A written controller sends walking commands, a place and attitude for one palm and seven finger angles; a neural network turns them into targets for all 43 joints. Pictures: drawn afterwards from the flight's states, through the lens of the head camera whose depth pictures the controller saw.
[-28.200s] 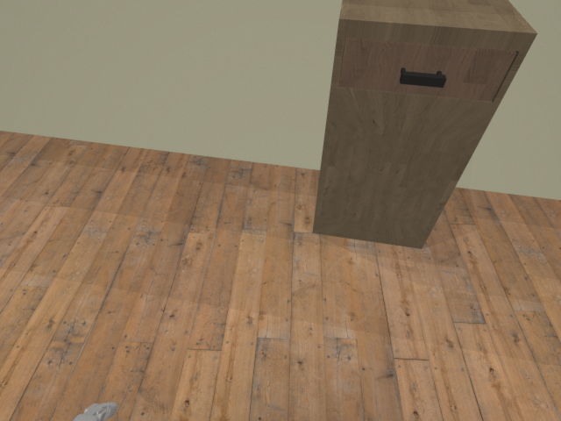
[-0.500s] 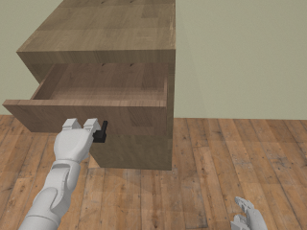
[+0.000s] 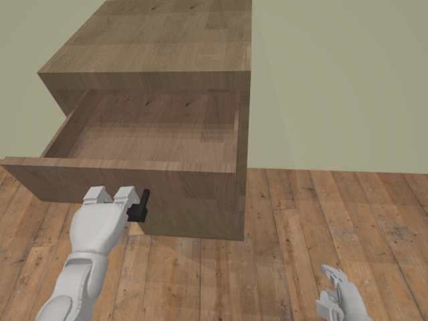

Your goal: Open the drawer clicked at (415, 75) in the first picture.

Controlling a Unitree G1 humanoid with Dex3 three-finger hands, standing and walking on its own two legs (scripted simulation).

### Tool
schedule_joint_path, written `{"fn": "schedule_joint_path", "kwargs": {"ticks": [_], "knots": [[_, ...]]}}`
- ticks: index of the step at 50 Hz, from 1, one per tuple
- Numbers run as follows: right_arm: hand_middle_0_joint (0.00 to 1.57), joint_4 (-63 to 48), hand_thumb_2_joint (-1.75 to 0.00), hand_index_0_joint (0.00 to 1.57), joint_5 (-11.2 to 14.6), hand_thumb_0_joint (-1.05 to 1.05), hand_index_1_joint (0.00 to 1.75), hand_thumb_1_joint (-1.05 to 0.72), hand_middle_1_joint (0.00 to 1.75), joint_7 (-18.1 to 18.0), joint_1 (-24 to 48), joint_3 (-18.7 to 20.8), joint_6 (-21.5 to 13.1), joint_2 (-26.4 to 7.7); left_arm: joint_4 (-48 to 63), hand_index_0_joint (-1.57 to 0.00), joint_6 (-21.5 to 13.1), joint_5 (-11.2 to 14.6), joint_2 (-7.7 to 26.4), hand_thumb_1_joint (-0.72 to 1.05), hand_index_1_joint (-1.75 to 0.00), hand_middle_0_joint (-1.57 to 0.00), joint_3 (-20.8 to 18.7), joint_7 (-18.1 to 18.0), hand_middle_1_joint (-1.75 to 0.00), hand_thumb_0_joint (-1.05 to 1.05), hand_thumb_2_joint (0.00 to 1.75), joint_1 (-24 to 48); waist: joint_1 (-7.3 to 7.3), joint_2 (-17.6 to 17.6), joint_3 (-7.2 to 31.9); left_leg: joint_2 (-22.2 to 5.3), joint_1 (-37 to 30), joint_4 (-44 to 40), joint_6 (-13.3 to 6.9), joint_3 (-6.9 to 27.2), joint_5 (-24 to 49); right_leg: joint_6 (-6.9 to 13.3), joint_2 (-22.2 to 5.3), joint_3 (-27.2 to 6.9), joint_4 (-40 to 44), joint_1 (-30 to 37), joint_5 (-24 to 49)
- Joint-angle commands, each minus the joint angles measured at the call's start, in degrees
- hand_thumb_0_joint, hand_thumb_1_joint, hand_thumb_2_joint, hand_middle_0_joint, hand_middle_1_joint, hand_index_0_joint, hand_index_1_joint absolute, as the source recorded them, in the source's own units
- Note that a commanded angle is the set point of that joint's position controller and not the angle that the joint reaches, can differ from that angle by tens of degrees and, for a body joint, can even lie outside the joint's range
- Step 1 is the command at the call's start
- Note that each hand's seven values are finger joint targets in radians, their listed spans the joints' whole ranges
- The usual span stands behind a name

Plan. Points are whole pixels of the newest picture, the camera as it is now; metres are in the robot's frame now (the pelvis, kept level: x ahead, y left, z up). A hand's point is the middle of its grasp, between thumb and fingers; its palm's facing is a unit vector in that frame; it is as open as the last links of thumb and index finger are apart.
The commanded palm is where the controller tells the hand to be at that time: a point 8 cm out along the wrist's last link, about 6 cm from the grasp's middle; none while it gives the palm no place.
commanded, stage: pull the drawer open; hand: left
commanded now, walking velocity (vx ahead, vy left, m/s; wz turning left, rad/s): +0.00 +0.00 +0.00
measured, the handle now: (118, 202) +0.32 +0.22 +0.05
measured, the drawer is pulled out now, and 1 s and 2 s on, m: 0.23 0.30 0.30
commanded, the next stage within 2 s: open the thumb to release the handle in 0.88 s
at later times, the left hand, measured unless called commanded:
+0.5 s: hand (105, 261) +0.21 +0.22 +0.03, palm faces +0.00 -0.09 -1.00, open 6.0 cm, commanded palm +0.17 +0.23 +0.08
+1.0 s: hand (102, 270) +0.19 +0.22 +0.03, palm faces +0.01 -0.08 -1.00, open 6.0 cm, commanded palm +0.18 +0.23 +0.08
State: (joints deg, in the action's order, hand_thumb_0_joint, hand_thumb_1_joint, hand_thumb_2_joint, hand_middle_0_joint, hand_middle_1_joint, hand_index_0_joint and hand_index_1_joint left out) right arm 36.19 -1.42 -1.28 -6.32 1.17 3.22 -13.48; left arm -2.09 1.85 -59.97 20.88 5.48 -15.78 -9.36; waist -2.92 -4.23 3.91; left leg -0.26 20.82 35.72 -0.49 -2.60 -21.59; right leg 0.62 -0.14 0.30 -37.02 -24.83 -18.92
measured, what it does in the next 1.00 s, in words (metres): stands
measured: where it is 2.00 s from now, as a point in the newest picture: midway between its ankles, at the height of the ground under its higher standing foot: outside the picture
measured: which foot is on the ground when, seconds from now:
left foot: down 0.00-1.00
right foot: down 0.00-1.00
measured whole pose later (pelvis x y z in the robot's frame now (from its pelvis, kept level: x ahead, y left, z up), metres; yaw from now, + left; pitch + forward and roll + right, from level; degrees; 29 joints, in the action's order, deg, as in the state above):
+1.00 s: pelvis +0.00 +0.00 -0.01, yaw -1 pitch +8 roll +0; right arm 33.4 -2.2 0.0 -5.9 0.2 4.1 -13.7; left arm 14.0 0.7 -58.8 22.5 2.9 -20.7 -30.1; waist -3.1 -3.9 4.5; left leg -1.1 24.0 41.1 -0.2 -3.2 -24.8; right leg 0.9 0.6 -0.4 -42.3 -28.4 -21.6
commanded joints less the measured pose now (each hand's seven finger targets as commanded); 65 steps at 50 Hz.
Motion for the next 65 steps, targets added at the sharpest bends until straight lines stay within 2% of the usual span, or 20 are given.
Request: {"fn": "schedule_joint_path", "kwargs": {"ticks": [1, 5, 8, 10, 14, 15, 18, 22, 26, 29, 33, 38, 41, 48, 49, 52, 55, 58, 60, 65], "knots": [[0.20, -9.48, -0.90, 0.20, -0.08, 0.00, 0.30, -0.90, 0.30, -0.22, 6.86, 1.84, -2.84, -5.43, 16.31, -0.40, -0.35, 0.71, 8.44, 0.90, -1.35, -0.40, -6.78, -3.34, -1.35, 0.00, 0.90, 2.26, -2.23, 2.87, 14.34, 1.38, -5.10, -2.72, -0.01, 1.15, 26.74, 1.50, 1.58, 0.55, 2.77, 10.46, 22.22], [0.20, -10.02, -0.90, 0.20, 0.02, 0.00, 0.30, -0.90, 0.30, -0.09, 7.42, 1.75, -2.75, -5.49, 18.72, -0.40, -0.39, 1.25, 9.77, 0.90, -1.35, -0.40, -8.99, -3.39, -1.35, 0.00, 0.90, -3.34, -2.94, 2.72, 14.26, 1.50, -4.95, -2.56, 0.24, 1.26, 28.12, 1.67, 1.80, -0.10, 2.63, 11.45, 24.03], [0.20, -10.11, -0.90, 0.20, -0.18, 0.00, 0.30, -0.90, 0.30, 0.13, 7.53, 1.54, -2.88, -5.18, 19.41, -0.40, -0.50, 1.23, 7.99, 0.90, -1.35, -0.40, -7.75, -3.67, -1.35, 0.00, 0.90, -5.87, -2.70, 3.66, 12.51, 1.46, -4.08, -2.18, 0.03, 1.15, 26.69, 1.44, 1.68, 0.33, 2.32, 10.14, 23.40], [0.20, -10.16, -0.90, 0.20, -0.22, 0.00, 0.30, -0.90, 0.30, 0.01, 7.90, 1.61, -2.73, -5.37, 20.32, -0.40, -0.57, 0.96, 9.75, 0.90, -1.35, -0.40, -9.56, -4.02, -1.35, 0.00, 0.90, -6.11, -2.59, 3.72, 12.32, 1.46, -4.03, -2.25, 0.17, 1.28, 25.94, 1.59, 1.84, -0.30, 2.56, 9.99, 22.84], [0.20, -10.57, -0.90, 0.20, -0.41, 0.00, 0.30, -0.90, 0.30, 0.42, 7.84, 1.47, -2.92, -4.99, 22.88, -0.40, -0.89, 1.02, 8.57, 0.90, -1.35, -0.40, -9.13, -4.82, -1.35, 0.00, 0.90, -10.92, -3.07, 2.06, 13.05, 1.55, -4.17, -1.40, 0.22, 1.27, 27.01, 1.55, 1.55, -0.34, 1.66, 9.94, 24.60], [0.20, -10.53, -0.90, 0.20, -0.30, 0.00, 0.30, -0.90, 0.30, 0.38, 7.92, 1.55, -2.86, -5.12, 22.87, -0.40, -0.85, 1.01, 10.13, 0.90, -1.35, -0.40, -11.00, -5.07, -1.35, 0.00, 0.90, -12.21, -3.25, 2.16, 13.32, 1.34, -4.26, -1.39, 0.49, 1.34, 28.03, 1.68, 1.76, -0.58, 1.58, 10.11, 24.66], [0.20, -10.71, -0.90, 0.20, -0.47, 0.00, 0.30, -0.90, 0.30, 0.51, 8.15, 1.38, -2.84, -4.95, 23.47, -0.40, -1.04, 1.21, 9.10, 0.90, -1.35, -0.40, -10.53, -5.46, -1.35, 0.00, 0.90, -15.38, -3.39, 3.54, 12.25, 1.56, -2.95, -0.84, 0.22, 1.26, 26.63, 1.43, 1.57, -0.65, 1.08, 9.75, 25.57], [0.20, -10.84, -0.90, 0.20, -0.46, 0.00, 0.30, -0.90, 0.30, 0.51, 8.05, 1.51, -2.66, -5.08, 25.28, -0.40, -1.11, 1.45, 10.45, 0.90, -1.35, -0.40, -12.27, -6.29, -1.35, 0.00, 0.90, -16.99, -3.35, 3.18, 13.20, 1.48, -3.07, -0.38, 0.26, 1.32, 25.90, 1.48, 1.55, -1.13, 0.83, 9.53, 25.53], [0.20, -11.54, -0.90, 0.20, -0.47, 0.00, 0.30, -0.90, 0.30, 0.91, 8.35, 0.96, -2.64, -5.05, 26.84, -0.40, -0.96, 1.73, 9.36, 0.90, -1.35, -0.40, -11.45, -6.76, -1.35, 0.00, 0.90, -22.13, -3.62, 2.15, 12.56, 1.31, -2.41, 0.30, 0.32, 1.37, 26.40, 1.35, 1.44, -1.02, 0.05, 8.95, 25.60], [0.20, -11.62, -0.90, 0.20, -0.40, 0.00, 0.30, -0.90, 0.30, 0.76, 8.27, 1.17, -2.33, -5.22, 26.60, -0.40, -0.98, 1.85, 10.79, 0.90, -1.35, -0.40, -13.38, -7.16, -1.35, 0.00, 0.90, -22.31, -3.39, 3.91, 11.56, 1.43, -1.16, 0.54, 0.13, 1.30, 24.05, 1.28, 1.57, -1.33, 0.26, 8.30, 24.99], [0.20, -12.16, -0.90, 0.20, -0.47, 0.00, 0.30, -0.90, 0.30, 0.93, 8.15, 1.10, -2.39, -5.16, 27.90, -0.40, -1.11, 1.99, 10.19, 0.90, -1.35, -0.40, -13.14, -7.84, -1.35, 0.00, 0.90, -26.24, -3.85, 2.13, 11.69, 1.30, -1.39, 1.06, 0.18, 1.21, 24.76, 1.37, 1.65, -1.61, -0.26, 7.80, 24.62], [0.20, -12.10, -0.90, 0.20, -0.74, 0.00, 0.30, -0.90, 0.30, 1.27, 7.74, 1.14, -2.13, -5.23, 28.08, -0.40, -0.84, 1.69, 8.80, 0.90, -1.35, -0.40, -11.38, -8.25, -1.35, 0.00, 0.90, -24.89, -2.92, 3.32, 10.85, 1.16, -1.01, 1.76, 0.15, 1.73, 24.21, 1.25, 1.78, -1.01, -0.83, 5.76, 22.97], [0.20, -12.64, -0.90, 0.20, -0.78, 0.00, 0.30, -0.90, 0.30, 1.21, 7.68, 1.03, -2.18, -5.39, 29.19, -0.40, -0.65, 1.70, 10.03, 0.90, -1.35, -0.40, -12.73, -8.80, -1.35, 0.00, 0.90, -25.67, -3.47, 2.19, 12.98, 1.10, -1.26, 2.01, 0.29, 1.81, 25.01, 1.43, 1.66, -1.60, -1.29, 6.71, 23.84], [0.20, -12.29, -0.90, 0.20, -0.51, 0.00, 0.30, -0.90, 0.30, 0.84, 7.94, 1.04, -1.97, -5.34, 27.56, -0.40, -0.12, 1.99, 10.17, 0.90, -1.35, -0.40, -12.99, -8.68, -1.35, 0.00, 0.90, -24.70, -3.15, 3.37, 10.88, 1.45, 0.09, 1.82, 0.12, 1.76, 22.21, 1.42, 1.74, -1.76, -1.00, 6.29, 23.09], [0.20, -10.76, -0.90, 0.20, -0.81, 0.00, 0.30, -0.90, 0.30, 0.43, 8.32, 1.00, -1.31, -5.83, 27.08, -0.40, 0.10, 0.85, 9.55, 0.90, -1.35, -0.40, -10.44, -8.77, -1.35, 0.00, 0.90, -10.08, 0.00, 2.88, 9.92, 1.74, 0.07, 2.08, 0.06, 2.32, 19.21, 1.35, 1.58, -1.22, -0.63, 3.42, 20.53], [0.20, -10.72, -0.90, 0.20, -0.89, 0.00, 0.30, -0.90, 0.30, -0.33, 7.51, 1.57, -1.93, -5.14, 22.72, -0.38, 0.30, 0.36, 10.07, 0.69, -1.33, -0.38, -11.72, -9.29, -1.33, 0.00, 0.81, -10.86, -1.54, 1.61, 10.71, 1.54, -1.17, 1.38, 0.03, 2.30, 17.05, 1.65, 1.84, -0.43, 0.02, 3.49, 16.25], [0.20, -10.80, -0.90, 0.20, -0.73, 0.00, 0.30, -0.90, 0.30, -0.52, 7.41, 1.61, -1.97, -5.23, 23.59, -0.37, 0.85, 0.73, 9.40, 0.48, -1.30, -0.37, -9.95, -8.44, -1.30, 0.00, 0.72, -10.00, -1.73, 3.01, 14.26, 1.66, -2.68, 1.28, 0.21, 2.26, 19.45, 1.55, 1.69, -0.52, 0.10, 5.84, 18.49], [0.20, -10.31, -0.90, 0.20, -0.59, 0.00, 0.30, -0.90, 0.30, -0.96, 8.63, 0.96, -1.89, -5.00, 21.56, -0.35, 1.66, 0.46, 8.94, 0.27, -1.28, -0.35, -8.16, -7.32, -1.28, 0.00, 0.63, -8.78, -1.94, 4.78, 11.06, 2.04, -0.94, 0.46, -0.05, 1.99, 16.77, 1.24, 1.39, -0.42, 0.86, 5.96, 17.76], [0.20, -10.26, -0.90, 0.20, -0.42, 0.00, 0.30, -0.90, 0.30, -1.27, 9.37, 0.74, -1.70, -5.06, 20.36, -0.35, 1.99, 0.31, 11.05, 0.13, -1.27, -0.35, -9.94, -6.50, -1.27, 0.00, 0.57, -8.10, -2.33, 6.23, 10.38, 2.03, -0.80, -0.25, -0.11, 1.88, 15.69, 1.24, 1.43, -1.07, 1.81, 6.84, 16.96], [0.20, -10.26, -0.90, 0.20, -0.29, 0.00, 0.30, -0.90, 0.30, -1.49, 9.94, 0.32, -1.80, -4.81, 20.16, -0.32, 1.56, 0.70, 10.32, -0.22, -1.23, -0.32, -8.83, -4.56, -1.23, 0.00, 0.42, -7.13, -2.52, 4.23, 8.97, 2.12, -1.31, -1.46, -0.10, 1.65, 14.49, 1.25, 1.29, -1.13, 3.06, 7.29, 14.74]]}}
